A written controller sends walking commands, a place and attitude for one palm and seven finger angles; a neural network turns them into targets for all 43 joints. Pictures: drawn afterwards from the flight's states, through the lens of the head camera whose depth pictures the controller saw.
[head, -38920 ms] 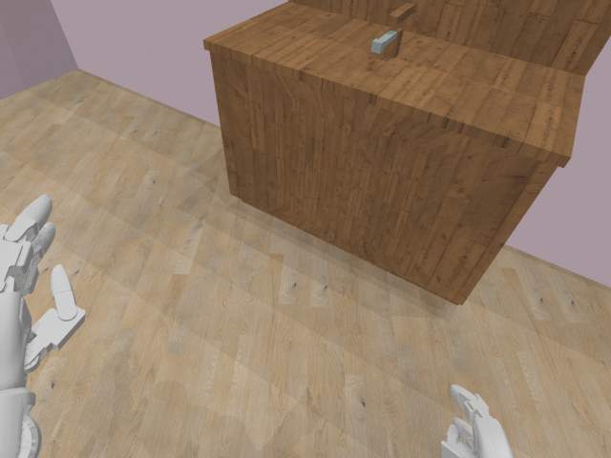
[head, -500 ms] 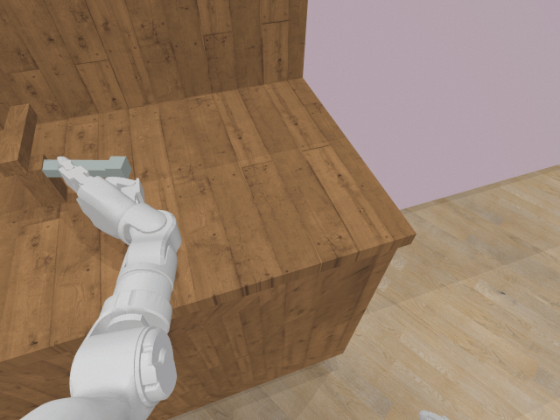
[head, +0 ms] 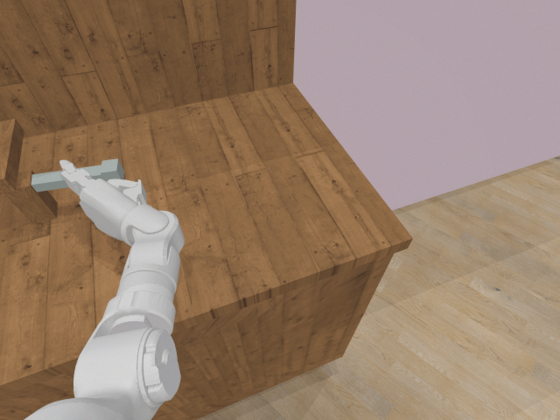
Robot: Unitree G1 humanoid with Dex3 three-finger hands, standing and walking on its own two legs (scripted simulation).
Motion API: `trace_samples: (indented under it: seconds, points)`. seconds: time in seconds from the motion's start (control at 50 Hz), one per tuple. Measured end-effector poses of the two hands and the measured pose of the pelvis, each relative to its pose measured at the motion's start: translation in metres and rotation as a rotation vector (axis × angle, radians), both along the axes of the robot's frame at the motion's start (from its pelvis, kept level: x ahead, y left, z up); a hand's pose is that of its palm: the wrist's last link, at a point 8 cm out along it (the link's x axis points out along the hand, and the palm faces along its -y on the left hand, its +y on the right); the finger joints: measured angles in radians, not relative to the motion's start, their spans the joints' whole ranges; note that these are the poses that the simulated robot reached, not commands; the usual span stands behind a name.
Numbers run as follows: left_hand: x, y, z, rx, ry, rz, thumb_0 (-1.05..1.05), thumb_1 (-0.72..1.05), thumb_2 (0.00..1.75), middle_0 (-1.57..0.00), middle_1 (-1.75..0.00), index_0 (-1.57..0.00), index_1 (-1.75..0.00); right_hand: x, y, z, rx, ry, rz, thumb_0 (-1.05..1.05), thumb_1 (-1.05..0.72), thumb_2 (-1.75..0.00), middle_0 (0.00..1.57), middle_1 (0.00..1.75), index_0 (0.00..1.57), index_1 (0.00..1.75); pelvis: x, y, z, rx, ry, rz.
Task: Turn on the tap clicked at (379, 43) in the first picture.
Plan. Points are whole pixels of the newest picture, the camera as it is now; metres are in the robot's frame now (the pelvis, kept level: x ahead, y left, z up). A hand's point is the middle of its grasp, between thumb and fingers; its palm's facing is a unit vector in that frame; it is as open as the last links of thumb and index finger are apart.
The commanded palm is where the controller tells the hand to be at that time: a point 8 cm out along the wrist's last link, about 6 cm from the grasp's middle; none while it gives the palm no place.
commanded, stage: lift the hand up off the lever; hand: left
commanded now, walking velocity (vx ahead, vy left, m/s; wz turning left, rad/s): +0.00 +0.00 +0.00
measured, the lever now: (112, 172) +0.48 +0.25 +0.09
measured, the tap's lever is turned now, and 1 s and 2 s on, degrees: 81 81 81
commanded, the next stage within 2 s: none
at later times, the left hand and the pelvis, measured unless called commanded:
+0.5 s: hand (128, 182) +0.44 +0.21 +0.11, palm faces +0.81 -0.58 -0.08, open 7.8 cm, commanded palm +0.38 +0.22 +0.12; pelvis +0.01 +0.00 +0.01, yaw +1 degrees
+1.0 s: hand (114, 178) +0.42 +0.22 +0.14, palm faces +0.82 -0.57 -0.08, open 7.8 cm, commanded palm +0.36 +0.23 +0.14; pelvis +0.00 -0.01 +0.01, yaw +1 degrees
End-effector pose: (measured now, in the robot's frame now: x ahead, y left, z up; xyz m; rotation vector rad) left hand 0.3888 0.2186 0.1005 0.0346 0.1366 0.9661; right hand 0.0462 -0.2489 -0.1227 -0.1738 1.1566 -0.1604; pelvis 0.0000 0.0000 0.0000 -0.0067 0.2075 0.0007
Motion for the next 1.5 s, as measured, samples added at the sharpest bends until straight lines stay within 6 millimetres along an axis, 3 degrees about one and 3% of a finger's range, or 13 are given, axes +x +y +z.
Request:
trace_samples:
  seconds: [0.24,0.34,0.48,0.68,0.98,1.18,1.5]
  points:
    - [-0.003,0.014,0.011,0.006,0.003,0.032,0.02,0.90,0.90,-0.16,-0.15,-0.15,-0.15,0.042,0.004,0.010,-0.005,-0.095,0.041,0.01,-0.91,-0.89,0.20,0.30,0.20,0.30,0.004,0.000,0.003,0.002,-0.015,0.002]
    - [-0.005,0.020,0.015,0.008,0.003,0.019,0.02,0.90,0.90,-0.15,-0.15,-0.15,-0.15,0.052,0.004,0.013,-0.012,-0.104,0.057,0.01,-0.91,-0.89,0.20,0.30,0.20,0.30,0.006,0.001,0.005,0.001,-0.024,0.013]
    - [-0.006,0.011,0.016,-0.010,-0.004,-0.007,0.01,0.90,0.90,-0.15,-0.14,-0.15,-0.15,0.060,0.005,0.015,-0.011,-0.109,0.066,0.01,-0.91,-0.89,0.20,0.30,0.20,0.30,0.008,0.002,0.007,0.001,-0.035,0.017]
    - [-0.011,0.002,0.021,-0.026,0.022,0.000,0.02,0.90,0.90,-0.15,-0.14,-0.15,-0.15,0.065,0.012,0.014,0.018,-0.131,0.060,0.01,-0.91,-0.89,0.20,0.30,0.20,0.30,0.010,0.001,0.009,0.006,-0.052,0.009]
    - [-0.028,0.011,0.048,0.005,-0.017,0.006,0.02,0.90,0.90,-0.16,-0.15,-0.15,-0.15,0.068,0.003,0.022,0.002,-0.181,0.066,0.01,-0.91,-0.89,0.20,0.30,0.20,0.30,0.001,-0.006,0.012,0.010,-0.090,0.016]
    - [-0.045,0.016,0.046,-0.020,-0.007,0.017,0.01,0.90,0.90,-0.15,-0.15,-0.15,-0.15,0.071,-0.002,0.031,-0.021,-0.225,0.071,0.01,-0.91,-0.89,0.20,0.30,0.20,0.30,-0.009,-0.008,0.014,0.010,-0.114,0.019]
    - [-0.029,0.013,0.061,-0.032,-0.013,-0.007,0.01,0.90,0.90,-0.15,-0.15,-0.15,-0.15,0.062,0.010,0.026,0.002,-0.210,0.053,0.01,-0.91,-0.89,0.20,0.30,0.20,0.30,-0.009,-0.002,0.017,0.010,-0.106,0.005]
